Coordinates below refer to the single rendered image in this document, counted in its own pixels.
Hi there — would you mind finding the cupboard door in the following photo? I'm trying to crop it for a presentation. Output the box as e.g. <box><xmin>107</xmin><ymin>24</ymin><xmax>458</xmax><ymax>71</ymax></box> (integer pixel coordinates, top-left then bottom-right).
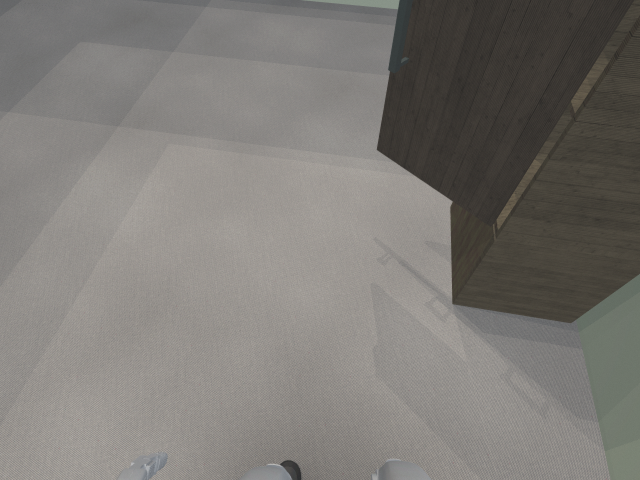
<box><xmin>377</xmin><ymin>0</ymin><xmax>634</xmax><ymax>227</ymax></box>

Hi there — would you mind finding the handle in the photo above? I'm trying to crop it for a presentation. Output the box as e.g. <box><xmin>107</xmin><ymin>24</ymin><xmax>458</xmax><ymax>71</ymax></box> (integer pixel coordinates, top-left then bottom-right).
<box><xmin>388</xmin><ymin>0</ymin><xmax>413</xmax><ymax>73</ymax></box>

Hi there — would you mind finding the robot left hand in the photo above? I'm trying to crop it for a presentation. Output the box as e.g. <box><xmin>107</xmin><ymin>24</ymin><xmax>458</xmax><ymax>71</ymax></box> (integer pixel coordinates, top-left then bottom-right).
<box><xmin>116</xmin><ymin>452</ymin><xmax>168</xmax><ymax>480</ymax></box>

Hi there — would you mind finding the left robot foot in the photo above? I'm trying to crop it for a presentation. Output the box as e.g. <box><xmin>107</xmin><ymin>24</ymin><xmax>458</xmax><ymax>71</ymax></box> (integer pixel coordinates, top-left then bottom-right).
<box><xmin>280</xmin><ymin>460</ymin><xmax>301</xmax><ymax>480</ymax></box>

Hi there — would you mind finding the robot left shin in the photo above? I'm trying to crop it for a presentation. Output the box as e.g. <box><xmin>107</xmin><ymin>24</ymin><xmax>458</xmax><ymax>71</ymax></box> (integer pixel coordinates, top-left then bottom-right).
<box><xmin>266</xmin><ymin>464</ymin><xmax>291</xmax><ymax>479</ymax></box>

